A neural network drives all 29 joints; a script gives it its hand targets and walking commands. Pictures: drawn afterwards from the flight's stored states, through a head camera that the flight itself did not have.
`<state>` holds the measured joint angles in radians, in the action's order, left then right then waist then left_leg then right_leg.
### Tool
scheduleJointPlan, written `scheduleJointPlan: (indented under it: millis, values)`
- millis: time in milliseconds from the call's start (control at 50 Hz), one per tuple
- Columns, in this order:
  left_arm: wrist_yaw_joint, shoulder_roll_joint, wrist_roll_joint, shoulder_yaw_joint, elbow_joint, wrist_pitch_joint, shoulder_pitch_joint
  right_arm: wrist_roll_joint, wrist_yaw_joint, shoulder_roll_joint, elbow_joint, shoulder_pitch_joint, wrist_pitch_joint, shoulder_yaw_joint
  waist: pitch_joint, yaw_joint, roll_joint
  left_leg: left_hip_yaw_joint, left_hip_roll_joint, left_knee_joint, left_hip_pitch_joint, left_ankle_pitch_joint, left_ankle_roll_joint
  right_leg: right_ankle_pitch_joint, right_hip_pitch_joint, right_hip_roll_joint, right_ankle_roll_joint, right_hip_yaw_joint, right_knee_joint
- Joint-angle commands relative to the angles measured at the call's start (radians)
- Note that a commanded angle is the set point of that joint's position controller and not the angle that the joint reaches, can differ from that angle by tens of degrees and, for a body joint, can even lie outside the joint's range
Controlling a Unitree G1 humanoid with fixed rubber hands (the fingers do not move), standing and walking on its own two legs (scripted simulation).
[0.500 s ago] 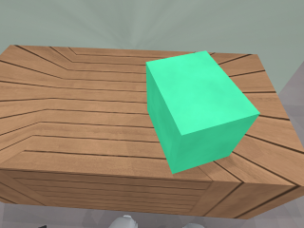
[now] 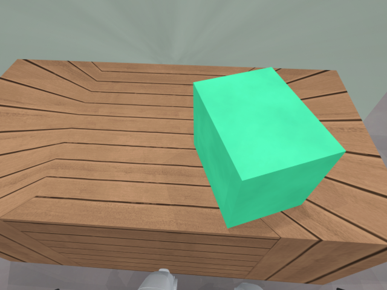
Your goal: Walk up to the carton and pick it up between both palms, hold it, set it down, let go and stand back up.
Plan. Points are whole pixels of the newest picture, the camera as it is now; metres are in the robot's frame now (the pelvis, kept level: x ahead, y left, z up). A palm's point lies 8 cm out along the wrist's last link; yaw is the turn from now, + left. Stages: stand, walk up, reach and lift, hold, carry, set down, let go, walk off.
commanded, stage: walk up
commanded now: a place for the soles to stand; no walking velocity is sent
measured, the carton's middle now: (249, 146) +0.46 -0.11 -0.01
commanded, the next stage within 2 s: none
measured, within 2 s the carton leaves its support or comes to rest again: neither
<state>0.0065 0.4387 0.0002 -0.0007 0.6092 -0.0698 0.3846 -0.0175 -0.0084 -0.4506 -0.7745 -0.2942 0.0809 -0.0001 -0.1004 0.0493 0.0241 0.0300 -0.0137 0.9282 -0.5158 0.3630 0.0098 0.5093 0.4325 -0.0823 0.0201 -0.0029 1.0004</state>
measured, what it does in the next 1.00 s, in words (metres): steps on the spot: right foot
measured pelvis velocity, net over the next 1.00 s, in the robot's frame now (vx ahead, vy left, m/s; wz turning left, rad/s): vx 0.02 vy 0.00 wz -0.04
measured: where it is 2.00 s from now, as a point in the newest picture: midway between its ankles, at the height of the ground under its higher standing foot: outside the picture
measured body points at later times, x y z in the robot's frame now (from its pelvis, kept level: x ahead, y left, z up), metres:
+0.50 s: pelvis +0.00 +0.02 +0.00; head +0.02 +0.01 +0.45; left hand +0.10 +0.33 -0.08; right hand +0.09 -0.31 -0.09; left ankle +0.06 +0.13 -0.68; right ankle +0.02 -0.14 -0.67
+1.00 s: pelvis +0.02 +0.00 +0.00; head +0.05 -0.02 +0.45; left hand +0.14 +0.30 -0.07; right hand +0.10 -0.33 -0.10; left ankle +0.07 +0.14 -0.68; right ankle +0.02 -0.15 -0.68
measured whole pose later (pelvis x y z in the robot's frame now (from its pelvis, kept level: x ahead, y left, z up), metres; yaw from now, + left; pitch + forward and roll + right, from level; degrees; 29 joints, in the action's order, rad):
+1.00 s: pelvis +0.02 +0.00 +0.00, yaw -2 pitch -1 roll +0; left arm 0.01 0.43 0.00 0.00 0.61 -0.07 0.34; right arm -0.02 -0.01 -0.45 -0.78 -0.29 0.04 0.00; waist -0.06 0.01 0.03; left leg 0.03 -0.03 0.93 -0.49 0.42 0.01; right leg 0.49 0.42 -0.05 0.03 -0.02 0.93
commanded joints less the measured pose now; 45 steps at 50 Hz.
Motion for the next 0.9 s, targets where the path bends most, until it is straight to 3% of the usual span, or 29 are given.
scheduleJointPlan:
  millis: [0, 40, 80, 140, 160, 180, 200, 240, 320, 340, 360, 380, 400, 420, 440, 520, 580, 600, 620, 640, 660, 700, 740, 760, 780, 800, 820, 860, 880]
  values:
    - [0.026, 0.245, 0.006, 0.088, 0.013, 0.008, -0.045, 0.014, -0.008, -0.342, 0.052, -0.071, -0.005, 0.141, 0.047, -0.081, 0.091, 0.660, -0.317, -0.562, 0.273, 0.216, -0.310, 0.146, 0.341, 0.041, -0.058, -0.030, 0.198]
    - [0.015, 0.224, 0.005, 0.094, 0.042, -0.003, 0.011, -0.001, -0.011, -0.318, 0.045, 0.007, -0.013, 0.127, -0.006, -0.060, 0.141, 0.460, -0.267, -0.461, 0.134, 0.040, -0.276, 0.156, 0.225, 0.018, -0.062, -0.007, 0.030]
    - [0.007, 0.204, 0.008, 0.098, 0.067, -0.007, 0.045, 0.002, -0.002, -0.316, 0.045, -0.011, -0.016, 0.126, 0.038, -0.042, 0.131, 0.402, -0.237, -0.452, 0.031, 0.013, -0.247, 0.084, 0.045, 0.069, -0.081, 0.055, -0.043]
    - [0.011, 0.190, 0.006, 0.115, 0.096, -0.019, 0.131, 0.000, 0.004, -0.275, 0.077, 0.114, -0.039, 0.120, 0.056, 0.032, 0.124, 0.242, -0.124, -0.297, -0.120, 0.201, -0.193, -0.045, -0.202, 0.098, -0.095, 0.064, -0.350]
    - [0.018, 0.204, 0.017, 0.114, 0.118, -0.026, 0.171, 0.003, 0.006, -0.221, 0.086, 0.110, -0.046, 0.107, 0.073, 0.052, -0.002, 0.168, -0.076, -0.132, -0.179, 0.132, -0.148, -0.010, -0.290, 0.075, -0.098, -0.012, -0.452]
    - [0.033, 0.312, 0.033, 0.156, 0.127, -0.037, 0.221, 0.020, 0.004, -0.110, 0.110, 0.107, -0.041, 0.071, 0.095, 0.082, -0.287, 0.011, 0.031, 0.209, -0.313, 0.071, -0.064, -0.003, -0.365, -0.153, -0.152, -0.444, -0.584]
    - [0.036, 0.345, 0.032, 0.160, 0.085, -0.038, 0.150, 0.003, -0.009, -0.118, 0.127, 0.138, -0.040, 0.058, 0.061, 0.041, -0.211, -0.011, 0.035, 0.204, -0.388, 0.195, -0.040, -0.098, -0.322, -0.294, -0.236, -0.634, -0.627]
    - [0.030, 0.361, 0.020, 0.160, 0.069, -0.031, 0.035, -0.002, -0.007, -0.218, 0.090, 0.099, -0.028, 0.093, 0.027, 0.006, -0.194, 0.006, -0.052, 0.186, -0.294, 0.201, -0.036, -0.109, -0.249, -0.315, -0.288, -0.581, -0.597]
    - [0.017, 0.303, 0.011, 0.126, 0.030, -0.021, -0.070, 0.019, 0.002, -0.194, 0.047, -0.036, -0.014, 0.098, 0.044, -0.066, -0.256, -0.098, -0.013, -0.037, 0.017, 0.069, -0.040, -0.408, -0.057, -0.177, -0.229, -0.256, -0.426]
    - [0.013, 0.290, 0.011, 0.122, 0.021, -0.017, -0.121, 0.015, 0.003, -0.185, 0.017, -0.100, -0.008, 0.106, 0.063, -0.110, -0.228, -0.090, 0.008, -0.128, 0.154, 0.012, -0.055, -0.382, 0.059, -0.156, -0.212, -0.221, -0.337]
    - [0.013, 0.218, 0.001, 0.093, 0.017, -0.003, -0.116, 0.008, -0.005, -0.197, -0.006, -0.139, 0.003, 0.113, 0.074, -0.136, -0.107, -0.059, 0.024, -0.217, 0.336, -0.001, -0.058, -0.307, 0.197, -0.094, -0.166, -0.120, -0.193]
    - [0.013, 0.141, 0.000, 0.079, 0.007, 0.001, -0.070, -0.012, -0.017, -0.257, -0.010, -0.181, 0.014, 0.125, 0.131, -0.143, 0.144, 0.222, -0.099, -0.388, 0.446, 0.080, -0.125, -0.266, 0.320, -0.016, -0.111, -0.021, 0.100]
    - [0.020, 0.100, 0.007, 0.065, -0.011, 0.013, -0.078, -0.020, -0.017, -0.343, 0.006, -0.186, 0.019, 0.145, 0.083, -0.118, 0.251, 0.657, -0.311, -0.532, 0.433, 0.110, -0.193, 0.088, 0.456, 0.098, -0.051, 0.042, 0.215]
    - [0.028, 0.220, 0.010, 0.096, -0.002, 0.017, -0.099, -0.005, -0.006, -0.361, 0.022, -0.145, 0.005, 0.137, 0.073, -0.115, 0.126, 0.727, -0.352, -0.578, 0.308, 0.264, -0.282, 0.183, 0.366, 0.067, -0.069, -0.041, 0.165]
    - [0.027, 0.236, 0.009, 0.090, 0.008, 0.017, -0.054, 0.004, -0.006, -0.375, 0.042, -0.084, -0.005, 0.143, 0.056, -0.088, 0.136, 0.722, -0.332, -0.584, 0.246, 0.359, -0.297, 0.188, 0.304, 0.060, -0.065, -0.052, 0.105]
    - [0.005, 0.218, 0.013, 0.109, 0.071, 0.004, 0.029, -0.010, 0.004, -0.306, 0.063, 0.055, -0.019, 0.124, 0.017, -0.033, 0.172, 0.452, -0.224, -0.500, 0.024, 0.252, -0.237, 0.062, 0.070, 0.055, -0.071, 0.021, -0.038]
    - [0.009, 0.199, 0.011, 0.118, 0.092, -0.012, 0.069, 0.000, 0.009, -0.262, 0.071, 0.085, -0.036, 0.104, 0.086, 0.007, 0.106, 0.264, -0.142, -0.337, -0.093, 0.215, -0.170, -0.035, -0.185, 0.090, -0.088, 0.041, -0.302]
    - [0.016, 0.225, 0.021, 0.131, 0.107, -0.019, 0.102, 0.008, 0.008, -0.214, 0.082, 0.116, -0.044, 0.093, 0.046, 0.022, 0.079, 0.170, -0.077, -0.161, -0.188, 0.165, -0.122, 0.024, -0.268, 0.052, -0.099, -0.057, -0.421]
    - [0.027, 0.287, 0.041, 0.149, 0.107, -0.022, 0.147, 0.017, 0.004, -0.126, 0.110, 0.106, -0.041, 0.078, 0.095, 0.034, -0.213, 0.034, 0.009, 0.090, -0.315, 0.143, -0.070, 0.106, -0.349, -0.127, -0.168, -0.399, -0.563]
    - [0.031, 0.320, 0.030, 0.155, 0.077, -0.031, 0.105, -0.007, -0.003, -0.129, 0.109, 0.127, -0.041, 0.071, 0.050, 0.028, -0.196, -0.016, 0.004, 0.152, -0.355, 0.178, -0.042, 0.086, -0.294, -0.270, -0.241, -0.616, -0.625]
    - [0.031, 0.366, 0.031, 0.154, 0.067, -0.029, 0.043, -0.004, -0.006, -0.198, 0.093, 0.121, -0.037, 0.085, 0.058, 0.024, -0.167, 0.011, -0.033, 0.138, -0.274, 0.222, -0.044, 0.006, -0.245, -0.322, -0.296, -0.636, -0.611]
    - [0.025, 0.331, 0.019, 0.142, 0.038, -0.029, -0.065, 0.007, 0.003, -0.223, 0.079, 0.064, -0.022, 0.095, 0.038, -0.029, -0.202, -0.022, -0.034, 0.003, -0.173, 0.219, -0.043, -0.185, -0.207, -0.251, -0.278, -0.470, -0.501]
    - [0.020, 0.274, 0.007, 0.111, 0.033, -0.019, -0.115, 0.018, -0.004, -0.190, 0.024, -0.076, -0.002, 0.102, 0.097, -0.106, -0.165, -0.083, 0.005, -0.179, 0.135, -0.059, -0.051, -0.466, -0.038, -0.114, -0.177, -0.184, -0.312]
    - [0.019, 0.218, 0.008, 0.081, 0.019, -0.011, -0.154, 0.006, -0.011, -0.210, 0.003, -0.120, 0.008, 0.115, 0.107, -0.139, -0.043, 0.014, -0.019, -0.217, 0.278, -0.181, -0.077, -0.515, 0.104, -0.061, -0.125, -0.112, -0.151]
    - [0.021, 0.151, -0.004, 0.076, 0.006, -0.003, -0.097, -0.012, -0.014, -0.280, 0.008, -0.142, 0.011, 0.128, 0.148, -0.115, 0.139, 0.312, -0.144, -0.341, 0.345, -0.149, -0.142, -0.272, 0.221, 0.051, -0.061, 0.014, 0.068]
    - [0.027, 0.152, -0.006, 0.079, 0.020, 0.004, -0.076, -0.002, -0.013, -0.306, 0.039, -0.102, 0.008, 0.125, 0.144, -0.098, 0.140, 0.573, -0.313, -0.435, 0.316, -0.091, -0.254, 0.042, 0.261, 0.089, -0.046, 0.033, 0.079]
    - [0.028, 0.221, -0.008, 0.092, 0.033, 0.002, -0.081, 0.007, 0.000, -0.334, 0.051, -0.074, -0.004, 0.132, 0.145, -0.092, 0.120, 0.594, -0.319, -0.448, 0.275, -0.014, -0.320, 0.176, 0.213, 0.072, -0.048, -0.009, 0.050]
    - [0.021, 0.183, 0.001, 0.084, 0.052, -0.011, -0.039, -0.005, -0.002, -0.289, 0.076, 0.043, -0.017, 0.112, 0.045, -0.037, 0.123, 0.395, -0.227, -0.400, 0.111, -0.002, -0.243, 0.072, 0.088, 0.056, -0.070, 0.030, -0.172]
    - [0.021, 0.173, 0.008, 0.092, 0.076, -0.024, 0.024, 0.007, -0.001, -0.270, 0.076, 0.106, -0.027, 0.109, 0.069, -0.003, 0.126, 0.297, -0.163, -0.324, 0.062, -0.153, -0.200, -0.038, -0.064, 0.074, -0.083, 0.035, -0.308]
